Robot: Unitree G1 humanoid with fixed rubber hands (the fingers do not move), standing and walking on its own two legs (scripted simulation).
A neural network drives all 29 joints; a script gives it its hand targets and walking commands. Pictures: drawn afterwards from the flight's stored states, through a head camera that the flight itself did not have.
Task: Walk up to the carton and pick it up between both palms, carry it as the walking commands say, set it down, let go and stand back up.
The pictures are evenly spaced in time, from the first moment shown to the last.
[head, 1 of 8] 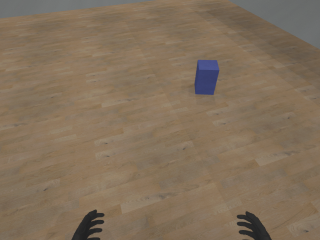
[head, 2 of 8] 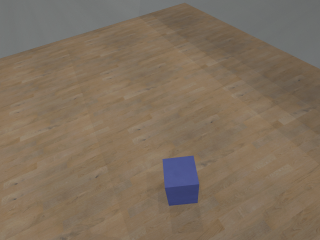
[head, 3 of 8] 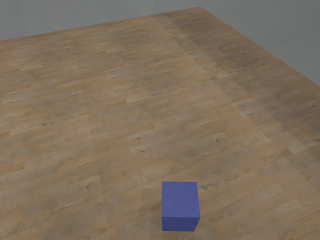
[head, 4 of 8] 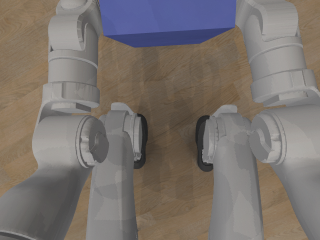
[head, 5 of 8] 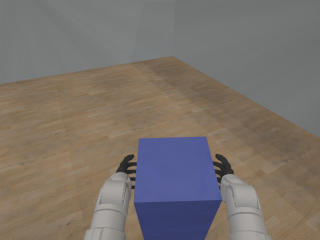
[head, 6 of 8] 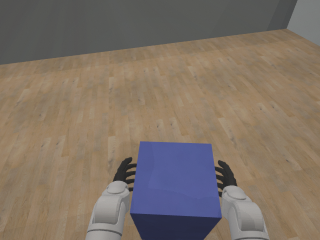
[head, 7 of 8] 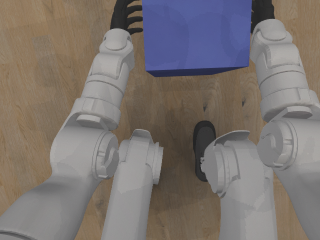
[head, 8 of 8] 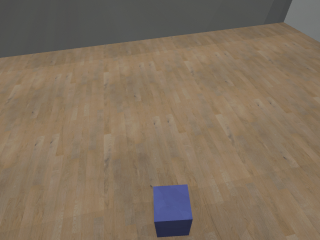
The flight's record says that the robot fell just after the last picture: no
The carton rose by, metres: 0.67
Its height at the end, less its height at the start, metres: +0.00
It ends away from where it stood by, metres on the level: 0.53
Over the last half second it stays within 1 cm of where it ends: yes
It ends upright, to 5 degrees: yes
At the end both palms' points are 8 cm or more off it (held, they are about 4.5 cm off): yes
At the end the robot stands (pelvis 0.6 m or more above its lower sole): yes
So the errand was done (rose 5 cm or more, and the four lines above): yes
